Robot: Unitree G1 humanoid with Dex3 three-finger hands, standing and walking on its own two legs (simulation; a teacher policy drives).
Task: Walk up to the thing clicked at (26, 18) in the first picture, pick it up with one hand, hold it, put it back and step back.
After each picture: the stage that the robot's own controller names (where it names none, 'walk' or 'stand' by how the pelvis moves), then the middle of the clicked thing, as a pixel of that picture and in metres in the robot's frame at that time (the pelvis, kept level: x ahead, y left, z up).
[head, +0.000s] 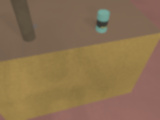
stand; (23, 18) +0.71 +0.30 +0.05
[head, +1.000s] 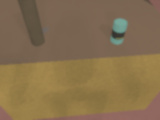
walk; (32, 22) +0.65 +0.27 +0.05
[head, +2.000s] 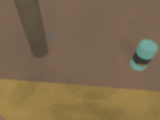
stand; (34, 30) +0.52 +0.19 +0.08
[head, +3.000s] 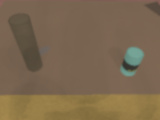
stand; (28, 46) +0.49 +0.22 +0.05
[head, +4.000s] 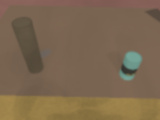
stand; (30, 48) +0.50 +0.22 +0.05
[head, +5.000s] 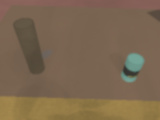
stand; (31, 49) +0.50 +0.22 +0.05
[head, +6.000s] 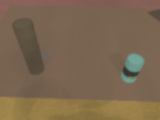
stand; (30, 49) +0.49 +0.22 +0.05
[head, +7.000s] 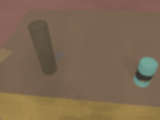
rise first; (44, 50) +0.50 +0.20 +0.05
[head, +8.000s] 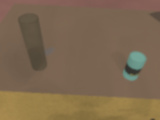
go down; (34, 45) +0.52 +0.18 +0.06
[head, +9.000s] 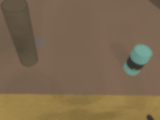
go down; (23, 37) +0.48 +0.18 +0.08
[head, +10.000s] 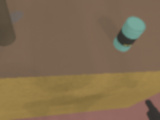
close in; out of the picture +0.51 +0.20 +0.13
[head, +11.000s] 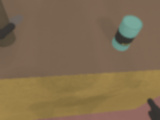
close; out of the picture +0.53 +0.21 +0.13
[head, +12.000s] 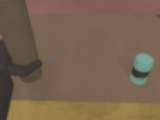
lift; (21, 43) +0.33 +0.16 +0.25
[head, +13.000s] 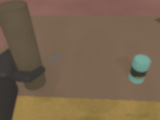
hold; (25, 51) +0.33 +0.17 +0.22
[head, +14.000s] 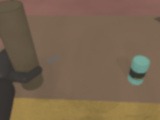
hold; (22, 51) +0.33 +0.17 +0.22
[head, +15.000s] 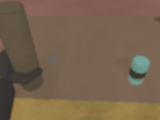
hold; (22, 52) +0.33 +0.17 +0.22
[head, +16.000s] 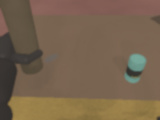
crouch; (23, 35) +0.38 +0.17 +0.24
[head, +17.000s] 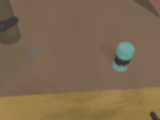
lower; out of the picture +0.50 +0.20 +0.25
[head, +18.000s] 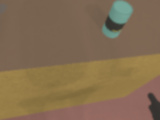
lower; out of the picture +0.55 +0.21 +0.15
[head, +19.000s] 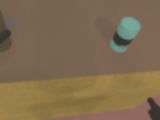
lower; out of the picture +0.51 +0.21 +0.13
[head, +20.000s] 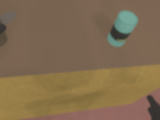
lower; out of the picture +0.53 +0.21 +0.13
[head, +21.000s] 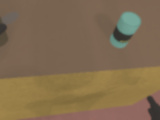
lower; out of the picture +0.53 +0.21 +0.13
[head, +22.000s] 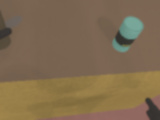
open; out of the picture +0.52 +0.21 +0.13
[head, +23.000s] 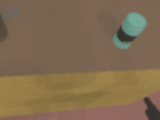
rise; out of the picture +0.51 +0.21 +0.13
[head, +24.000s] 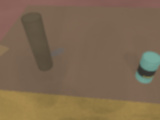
sink last; (39, 45) +0.50 +0.21 +0.09
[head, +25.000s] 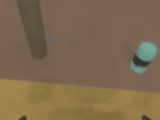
stand; (34, 31) +0.53 +0.20 +0.09
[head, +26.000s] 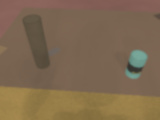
stand; (38, 44) +0.54 +0.20 +0.06
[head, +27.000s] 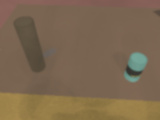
stand; (32, 47) +0.51 +0.22 +0.05
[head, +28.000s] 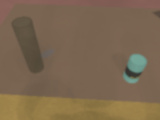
stand; (30, 48) +0.50 +0.22 +0.05
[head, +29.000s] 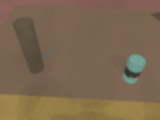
stand; (30, 48) +0.50 +0.22 +0.05
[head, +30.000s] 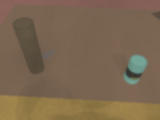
stand; (31, 49) +0.50 +0.22 +0.05
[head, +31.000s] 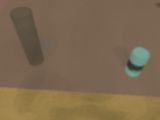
walk; (29, 40) +0.51 +0.22 +0.05
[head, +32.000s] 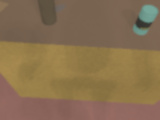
walk; out of the picture +0.67 +0.17 +0.08
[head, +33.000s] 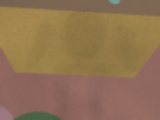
walk; out of the picture +0.92 +0.25 +0.07
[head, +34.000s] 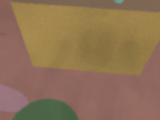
stand; out of the picture +1.14 +0.20 +0.07
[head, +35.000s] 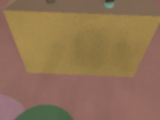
stand; out of the picture +1.13 +0.22 +0.05
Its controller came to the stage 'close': yes
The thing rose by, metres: 0.20
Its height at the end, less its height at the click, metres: +0.00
